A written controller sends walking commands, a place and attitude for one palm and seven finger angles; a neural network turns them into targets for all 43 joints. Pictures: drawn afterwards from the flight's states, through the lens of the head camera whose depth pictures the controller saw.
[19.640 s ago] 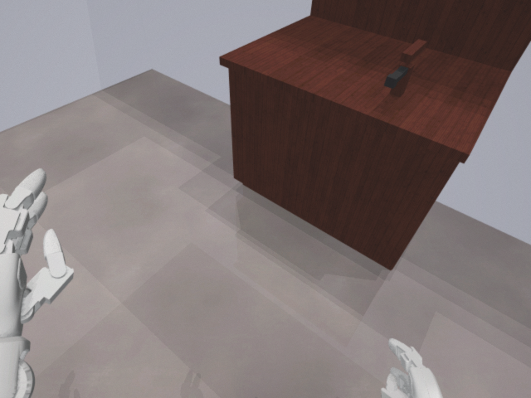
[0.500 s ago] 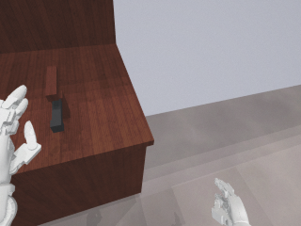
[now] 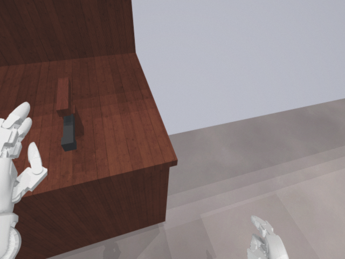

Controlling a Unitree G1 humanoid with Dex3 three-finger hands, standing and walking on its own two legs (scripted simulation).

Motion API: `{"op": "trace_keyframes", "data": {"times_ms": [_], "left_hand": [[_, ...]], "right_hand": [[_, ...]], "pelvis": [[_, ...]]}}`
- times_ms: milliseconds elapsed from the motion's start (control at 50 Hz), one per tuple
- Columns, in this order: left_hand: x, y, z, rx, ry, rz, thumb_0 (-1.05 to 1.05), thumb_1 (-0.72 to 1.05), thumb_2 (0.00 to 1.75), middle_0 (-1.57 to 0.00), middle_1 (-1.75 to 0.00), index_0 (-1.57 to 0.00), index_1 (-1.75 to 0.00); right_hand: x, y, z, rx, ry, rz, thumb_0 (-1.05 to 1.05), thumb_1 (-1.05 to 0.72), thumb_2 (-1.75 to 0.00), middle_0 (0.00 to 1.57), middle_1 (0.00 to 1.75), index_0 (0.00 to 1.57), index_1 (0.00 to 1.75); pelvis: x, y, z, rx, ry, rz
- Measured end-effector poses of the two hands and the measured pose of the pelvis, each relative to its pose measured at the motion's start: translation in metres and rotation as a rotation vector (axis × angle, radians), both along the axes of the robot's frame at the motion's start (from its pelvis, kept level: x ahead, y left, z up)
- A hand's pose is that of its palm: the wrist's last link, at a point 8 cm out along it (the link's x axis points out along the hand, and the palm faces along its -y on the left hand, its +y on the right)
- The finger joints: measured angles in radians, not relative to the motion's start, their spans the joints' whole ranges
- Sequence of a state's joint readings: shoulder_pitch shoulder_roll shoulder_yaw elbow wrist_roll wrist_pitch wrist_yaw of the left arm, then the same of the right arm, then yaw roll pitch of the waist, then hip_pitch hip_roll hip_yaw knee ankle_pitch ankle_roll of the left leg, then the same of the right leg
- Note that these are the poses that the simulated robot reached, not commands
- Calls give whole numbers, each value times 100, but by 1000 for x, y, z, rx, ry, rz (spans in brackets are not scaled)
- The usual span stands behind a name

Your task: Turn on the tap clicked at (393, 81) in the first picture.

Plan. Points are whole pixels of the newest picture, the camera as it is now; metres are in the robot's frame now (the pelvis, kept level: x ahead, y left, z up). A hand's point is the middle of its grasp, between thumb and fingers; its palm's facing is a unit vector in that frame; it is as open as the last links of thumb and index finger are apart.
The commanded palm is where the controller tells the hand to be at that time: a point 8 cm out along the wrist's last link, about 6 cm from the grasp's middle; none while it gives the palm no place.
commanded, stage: turn the palm inward beside the body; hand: left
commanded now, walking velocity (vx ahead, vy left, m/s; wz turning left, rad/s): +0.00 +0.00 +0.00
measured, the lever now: (69, 143) +0.36 +0.30 +0.05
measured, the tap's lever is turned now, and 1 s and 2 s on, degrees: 0 0 0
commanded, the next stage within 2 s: none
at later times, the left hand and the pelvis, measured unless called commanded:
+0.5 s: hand (48, 186) +0.19 +0.23 +0.15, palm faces +0.56 -0.78 -0.29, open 7.4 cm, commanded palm +0.15 +0.26 +0.16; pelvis -0.01 -0.06 -0.02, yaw +4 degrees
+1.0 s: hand (67, 194) +0.19 +0.21 +0.12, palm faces +0.51 -0.82 -0.24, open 7.4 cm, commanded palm +0.14 +0.24 +0.14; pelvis +0.02 -0.07 -0.02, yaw +4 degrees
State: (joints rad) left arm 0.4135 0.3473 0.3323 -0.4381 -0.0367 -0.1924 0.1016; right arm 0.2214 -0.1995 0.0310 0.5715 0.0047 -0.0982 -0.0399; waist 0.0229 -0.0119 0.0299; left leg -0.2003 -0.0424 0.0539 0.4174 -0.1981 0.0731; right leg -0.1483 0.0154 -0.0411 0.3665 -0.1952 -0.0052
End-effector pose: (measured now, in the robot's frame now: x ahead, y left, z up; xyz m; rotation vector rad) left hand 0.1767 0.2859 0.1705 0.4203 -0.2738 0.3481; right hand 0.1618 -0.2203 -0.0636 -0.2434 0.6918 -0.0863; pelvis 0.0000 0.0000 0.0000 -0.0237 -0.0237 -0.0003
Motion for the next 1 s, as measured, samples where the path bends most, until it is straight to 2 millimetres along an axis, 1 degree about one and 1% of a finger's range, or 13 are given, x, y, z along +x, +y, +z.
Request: {"op": "trace_keyframes", "data": {"times_ms": [60,120,180,220,260,320,360,480,620,700,800,900,1000], "left_hand": [[-1,-1,0,2,1,3,2,89,90,-21,-30,-21,-30],[12,11,22,136,-47,9,2,89,90,-21,-30,-21,-31],[20,22,32,10,-74,55,2,89,90,-21,-30,-21,-31],[19,18,26,-51,-32,74,2,90,90,-20,-30,-20,-30],[14,4,12,-61,38,69,2,90,90,-20,-30,-20,-30],[0,-19,-10,-61,120,47,2,90,90,-20,-30,-20,-30],[-9,-27,-19,-71,115,58,2,90,90,-20,-30,-20,-30],[-29,-23,-14,-62,-7,197,2,89,90,-21,-30,-21,-30],[-17,-33,-16,-91,70,201,2,90,90,-20,-30,-20,-30],[-10,-41,-21,-111,110,166,2,90,90,-20,-30,-20,-30],[-15,-43,-25,-134,103,171,2,90,90,-21,-30,-21,-30],[-23,-43,-31,-157,100,191,2,90,90,-21,-30,-20,-30],[-28,-44,-36,-179,99,189,2,90,90,-20,-30,-20,-30]], "right_hand": [[0,-2,-1,0,3,-2,2,-91,-90,21,30,20,30],[0,2,-7,-25,14,84,2,-91,-90,20,30,20,30],[2,1,-19,10,35,122,2,-91,-90,20,30,20,30],[4,-3,-22,38,30,118,2,-91,-90,21,30,20,30],[7,-7,-23,57,18,111,2,-91,-90,21,30,20,30],[11,-17,-23,54,0,102,2,-91,-90,21,30,21,30],[14,-25,-23,39,-6,104,2,-91,-90,21,30,20,30],[23,-45,-30,1,-5,138,2,-91,-90,21,30,20,30],[37,-61,-39,12,-15,107,2,-91,-90,20,30,20,30],[44,-68,-40,26,-30,75,2,-91,-90,20,30,20,30],[47,-75,-38,20,-36,63,2,-91,-90,20,30,20,30],[45,-76,-39,3,-33,68,2,-91,-90,20,30,20,30],[42,-69,-40,2,-40,77,2,-91,-90,20,30,20,30]], "pelvis": [[0,-1,0,1,1,2],[-6,-6,-4,10,-3,43],[-7,-11,-6,31,1,36],[-6,-13,-6,31,0,30],[-6,-17,-7,31,-1,30],[-7,-26,-9,33,1,30],[-8,-34,-11,33,2,36],[-10,-57,-18,23,3,72],[1,-71,-20,23,15,79],[11,-74,-21,34,33,67],[20,-74,-22,41,49,64],[22,-71,-24,38,58,72],[18,-66,-24,34,62,76]]}}
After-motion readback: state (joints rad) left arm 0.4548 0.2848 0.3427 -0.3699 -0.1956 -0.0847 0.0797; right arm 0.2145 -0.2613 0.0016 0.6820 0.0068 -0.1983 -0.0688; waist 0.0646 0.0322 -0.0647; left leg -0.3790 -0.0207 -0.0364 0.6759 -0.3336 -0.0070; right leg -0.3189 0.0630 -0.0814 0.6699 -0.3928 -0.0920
